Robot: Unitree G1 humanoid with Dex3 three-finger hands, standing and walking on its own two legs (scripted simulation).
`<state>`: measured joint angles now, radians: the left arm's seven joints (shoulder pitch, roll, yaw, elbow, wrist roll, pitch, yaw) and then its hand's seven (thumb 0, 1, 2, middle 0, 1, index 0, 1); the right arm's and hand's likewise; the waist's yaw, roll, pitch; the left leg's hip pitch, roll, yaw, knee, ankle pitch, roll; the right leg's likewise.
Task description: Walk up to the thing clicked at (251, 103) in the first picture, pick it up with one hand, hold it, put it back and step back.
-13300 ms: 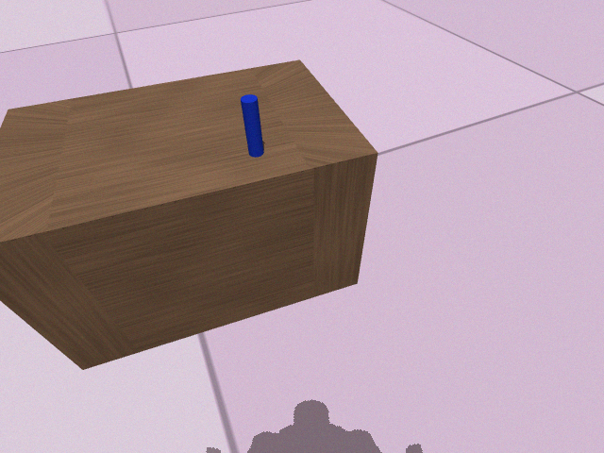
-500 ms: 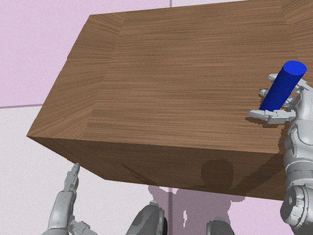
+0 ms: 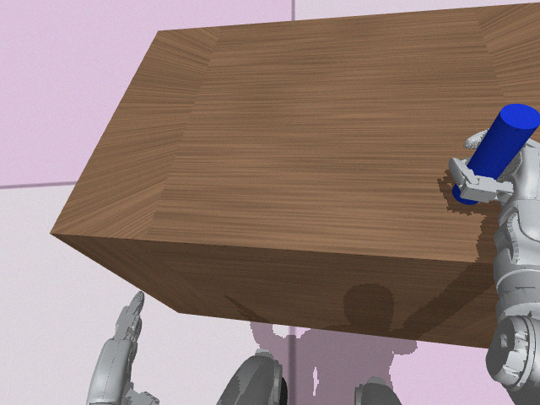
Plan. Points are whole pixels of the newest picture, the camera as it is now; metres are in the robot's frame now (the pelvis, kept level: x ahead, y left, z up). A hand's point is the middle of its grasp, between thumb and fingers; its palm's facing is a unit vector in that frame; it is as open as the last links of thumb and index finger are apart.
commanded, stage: settle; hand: right
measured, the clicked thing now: (489, 160) +0.47 -0.22 +0.06
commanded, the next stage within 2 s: lift in 0.70 s
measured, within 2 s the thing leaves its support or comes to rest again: neither
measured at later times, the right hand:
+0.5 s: hand (487, 136) +0.49 -0.22 +0.09, palm faces +0.16 +0.99 +0.02, open 6.2 cm
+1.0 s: hand (489, 126) +0.49 -0.21 +0.11, palm faces +0.15 +0.99 +0.03, open 6.2 cm
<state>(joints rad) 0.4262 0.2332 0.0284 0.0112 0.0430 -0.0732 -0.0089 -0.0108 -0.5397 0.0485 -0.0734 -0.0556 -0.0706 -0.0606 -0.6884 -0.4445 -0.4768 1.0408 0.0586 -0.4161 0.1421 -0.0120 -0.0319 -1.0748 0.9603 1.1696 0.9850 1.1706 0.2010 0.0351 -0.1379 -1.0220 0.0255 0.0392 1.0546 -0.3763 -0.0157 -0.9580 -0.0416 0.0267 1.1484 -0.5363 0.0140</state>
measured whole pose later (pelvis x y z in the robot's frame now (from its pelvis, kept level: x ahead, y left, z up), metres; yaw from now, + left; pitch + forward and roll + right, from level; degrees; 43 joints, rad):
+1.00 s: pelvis +0.02 +0.00 +0.04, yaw +0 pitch +16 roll +1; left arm 0.39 0.24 0.05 0.19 0.00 -0.08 0.01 -0.01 -0.53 0.05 -0.07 -0.05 -0.06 -0.06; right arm -0.70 -0.40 -0.41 0.98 0.10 -0.29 0.13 -0.01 -0.05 -1.09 0.91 1.25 0.94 1.25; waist 0.14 0.01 -0.12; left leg -0.81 0.03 0.02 0.88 -0.34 -0.02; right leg -0.73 -0.03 0.01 0.94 -0.48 0.01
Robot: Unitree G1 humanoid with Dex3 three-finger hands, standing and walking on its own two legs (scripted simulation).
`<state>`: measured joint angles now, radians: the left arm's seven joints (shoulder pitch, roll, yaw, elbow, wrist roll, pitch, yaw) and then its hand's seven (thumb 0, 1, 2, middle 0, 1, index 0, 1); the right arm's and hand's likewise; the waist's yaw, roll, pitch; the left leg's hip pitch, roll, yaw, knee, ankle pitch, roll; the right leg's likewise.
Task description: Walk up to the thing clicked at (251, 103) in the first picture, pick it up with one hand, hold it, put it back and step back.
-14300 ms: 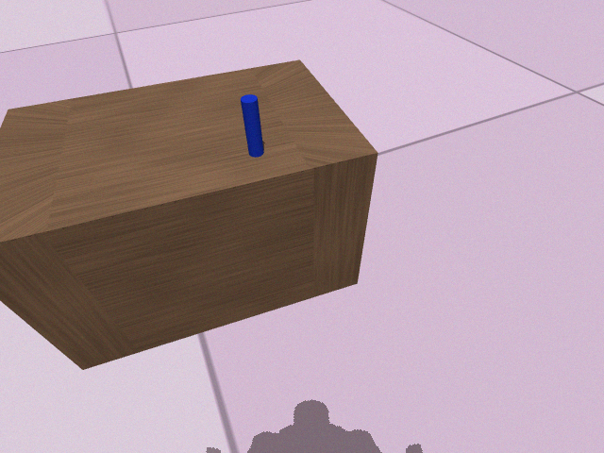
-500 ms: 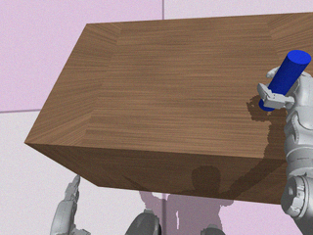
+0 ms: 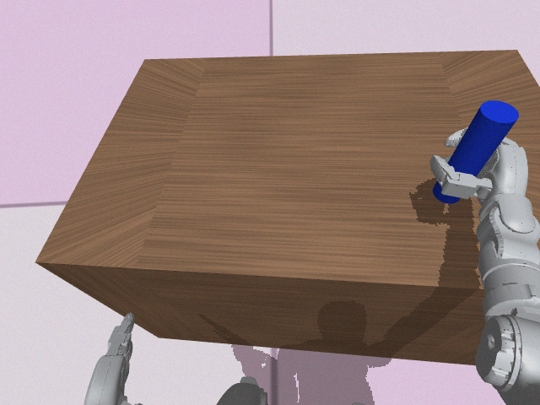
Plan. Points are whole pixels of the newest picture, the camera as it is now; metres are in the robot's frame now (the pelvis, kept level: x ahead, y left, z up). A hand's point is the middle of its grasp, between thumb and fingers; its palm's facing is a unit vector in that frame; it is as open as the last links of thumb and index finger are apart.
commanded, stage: lift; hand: right
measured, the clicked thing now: (469, 158) +0.46 -0.22 +0.10
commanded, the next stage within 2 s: hold in 1.30 s
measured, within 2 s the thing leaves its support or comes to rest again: neither
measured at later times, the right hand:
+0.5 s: hand (478, 163) +0.40 -0.19 +0.16, palm faces +0.15 +0.99 +0.01, open 6.1 cm
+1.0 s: hand (485, 170) +0.36 -0.17 +0.20, palm faces +0.14 +0.99 +0.00, open 6.1 cm
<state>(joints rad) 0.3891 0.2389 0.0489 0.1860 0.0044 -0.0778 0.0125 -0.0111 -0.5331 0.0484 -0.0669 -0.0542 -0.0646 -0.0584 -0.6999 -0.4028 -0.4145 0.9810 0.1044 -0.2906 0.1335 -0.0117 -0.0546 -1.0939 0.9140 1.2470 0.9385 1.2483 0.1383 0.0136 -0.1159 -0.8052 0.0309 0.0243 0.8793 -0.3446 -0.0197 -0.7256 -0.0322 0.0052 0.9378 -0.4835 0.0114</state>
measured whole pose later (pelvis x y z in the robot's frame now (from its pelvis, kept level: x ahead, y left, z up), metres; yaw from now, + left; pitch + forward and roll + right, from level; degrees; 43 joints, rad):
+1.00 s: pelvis -0.01 +0.01 +0.04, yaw -1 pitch +0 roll -1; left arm 0.28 0.23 0.09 0.51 -0.03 -0.10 0.08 -0.01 -0.53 0.05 -0.05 -0.05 -0.04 -0.05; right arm -0.33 -0.23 -0.22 0.26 0.20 0.10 0.03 -0.01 -0.04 -1.11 0.92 1.24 0.95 1.24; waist 0.01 -0.03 -0.05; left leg -0.37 0.04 0.03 0.61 -0.24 -0.01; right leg -0.27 -0.02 0.00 0.60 -0.34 0.02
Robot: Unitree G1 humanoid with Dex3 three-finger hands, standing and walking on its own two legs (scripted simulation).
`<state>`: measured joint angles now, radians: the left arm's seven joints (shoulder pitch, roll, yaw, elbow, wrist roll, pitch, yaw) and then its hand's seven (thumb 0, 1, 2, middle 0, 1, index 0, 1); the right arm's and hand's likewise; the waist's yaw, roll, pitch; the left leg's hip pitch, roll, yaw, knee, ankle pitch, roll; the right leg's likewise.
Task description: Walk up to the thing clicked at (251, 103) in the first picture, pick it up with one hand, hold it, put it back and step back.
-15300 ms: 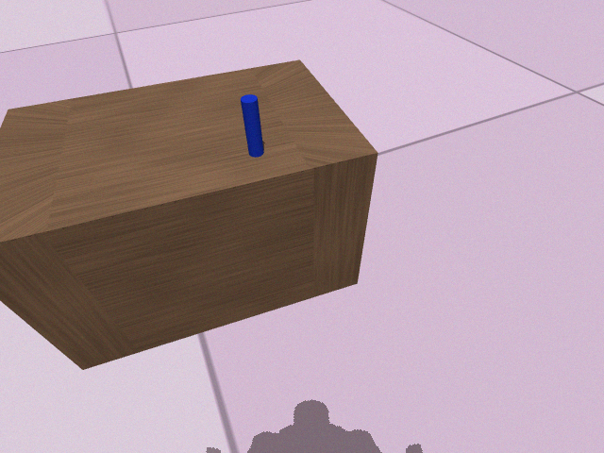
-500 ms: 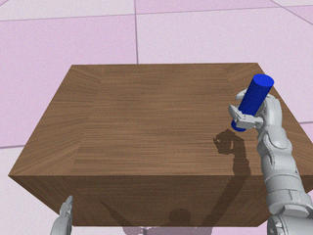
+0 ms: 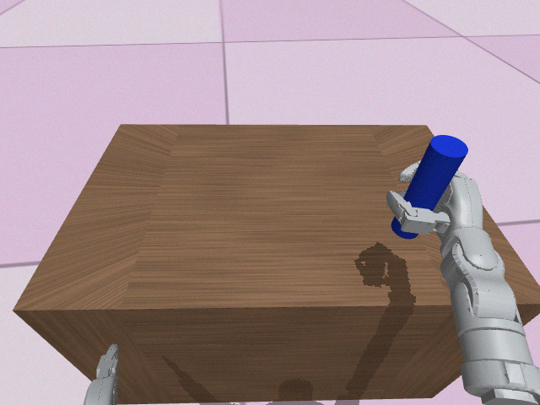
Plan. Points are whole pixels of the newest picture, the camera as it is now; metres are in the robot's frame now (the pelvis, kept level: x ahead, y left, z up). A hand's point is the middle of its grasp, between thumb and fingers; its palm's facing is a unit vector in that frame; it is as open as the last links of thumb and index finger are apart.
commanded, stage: lift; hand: right
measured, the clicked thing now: (424, 192) +0.36 -0.19 +0.18
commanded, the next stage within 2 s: hold in 0.30 s
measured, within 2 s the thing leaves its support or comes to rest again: neither
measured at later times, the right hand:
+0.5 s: hand (421, 194) +0.35 -0.18 +0.18, palm faces +0.13 +0.99 +0.00, open 6.1 cm
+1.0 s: hand (423, 192) +0.35 -0.18 +0.19, palm faces +0.13 +0.99 +0.00, open 6.1 cm
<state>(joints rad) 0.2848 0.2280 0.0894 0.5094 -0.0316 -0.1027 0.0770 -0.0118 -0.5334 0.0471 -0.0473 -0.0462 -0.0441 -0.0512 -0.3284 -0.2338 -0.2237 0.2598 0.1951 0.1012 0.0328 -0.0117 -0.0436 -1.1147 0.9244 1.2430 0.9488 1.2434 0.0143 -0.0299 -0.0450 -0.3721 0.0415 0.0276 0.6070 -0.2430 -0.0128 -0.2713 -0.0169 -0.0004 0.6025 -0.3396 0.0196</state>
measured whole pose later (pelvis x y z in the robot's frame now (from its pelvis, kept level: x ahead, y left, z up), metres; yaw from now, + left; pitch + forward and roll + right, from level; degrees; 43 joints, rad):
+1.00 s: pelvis +0.01 +0.00 +0.01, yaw -1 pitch -2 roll +0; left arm 0.22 0.22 0.11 0.65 -0.03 -0.15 0.05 -0.01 -0.54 0.05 -0.06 -0.05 -0.05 -0.06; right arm -0.27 -0.22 -0.24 0.02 0.22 0.33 0.03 -0.01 -0.05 -1.12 0.92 1.26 0.94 1.26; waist 0.00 -0.05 -0.02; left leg -0.26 0.04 0.04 0.50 -0.21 -0.01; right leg -0.17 -0.02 0.01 0.49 -0.30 0.02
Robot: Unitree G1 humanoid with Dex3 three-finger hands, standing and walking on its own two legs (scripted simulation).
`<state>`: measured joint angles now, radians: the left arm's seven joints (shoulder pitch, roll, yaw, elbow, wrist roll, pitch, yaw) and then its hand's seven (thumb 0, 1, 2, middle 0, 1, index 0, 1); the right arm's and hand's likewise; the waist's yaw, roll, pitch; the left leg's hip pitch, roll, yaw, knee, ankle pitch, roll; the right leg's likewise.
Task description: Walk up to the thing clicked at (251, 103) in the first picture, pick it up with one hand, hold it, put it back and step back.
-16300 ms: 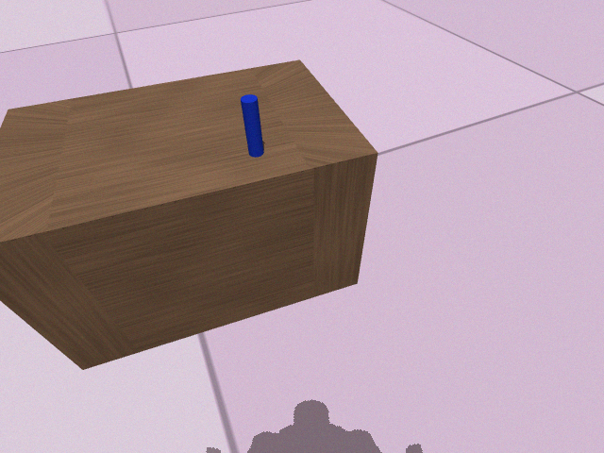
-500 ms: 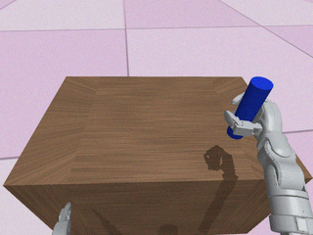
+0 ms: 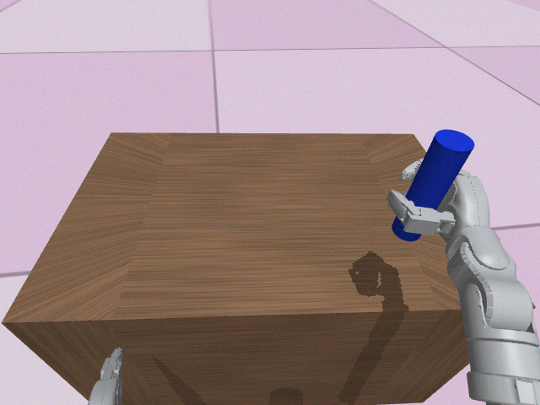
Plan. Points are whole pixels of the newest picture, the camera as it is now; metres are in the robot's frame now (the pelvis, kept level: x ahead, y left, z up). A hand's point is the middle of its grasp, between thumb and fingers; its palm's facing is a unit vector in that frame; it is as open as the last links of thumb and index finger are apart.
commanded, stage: hold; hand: right
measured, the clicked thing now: (426, 191) +0.34 -0.18 +0.20
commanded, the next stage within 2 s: crouch in 2.00 s
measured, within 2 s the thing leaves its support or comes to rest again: neither
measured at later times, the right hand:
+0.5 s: hand (418, 207) +0.33 -0.18 +0.18, palm faces +0.13 +0.99 +0.00, open 6.1 cm
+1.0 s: hand (412, 209) +0.34 -0.17 +0.17, palm faces +0.12 +0.99 +0.00, open 6.1 cm
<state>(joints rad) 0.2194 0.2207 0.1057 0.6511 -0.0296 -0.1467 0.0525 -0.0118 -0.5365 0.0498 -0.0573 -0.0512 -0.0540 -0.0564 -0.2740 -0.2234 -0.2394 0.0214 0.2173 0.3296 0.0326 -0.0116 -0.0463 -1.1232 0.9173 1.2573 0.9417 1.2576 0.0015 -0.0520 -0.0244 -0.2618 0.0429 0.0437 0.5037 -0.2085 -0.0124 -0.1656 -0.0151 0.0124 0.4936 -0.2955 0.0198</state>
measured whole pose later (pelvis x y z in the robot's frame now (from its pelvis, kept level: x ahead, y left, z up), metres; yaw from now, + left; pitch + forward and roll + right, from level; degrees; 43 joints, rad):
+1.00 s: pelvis +0.00 -0.01 +0.00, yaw +0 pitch -2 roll +0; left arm 0.21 0.22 0.11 0.69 -0.03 -0.15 0.05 -0.01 -0.54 0.05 -0.06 -0.05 -0.06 -0.06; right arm -0.22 -0.20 -0.21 -0.02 0.21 0.32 0.02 -0.01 -0.04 -1.13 0.92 1.26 0.94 1.26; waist 0.00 -0.05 -0.02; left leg -0.25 0.05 0.04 0.49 -0.21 -0.02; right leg -0.16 -0.01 0.01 0.49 -0.30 0.01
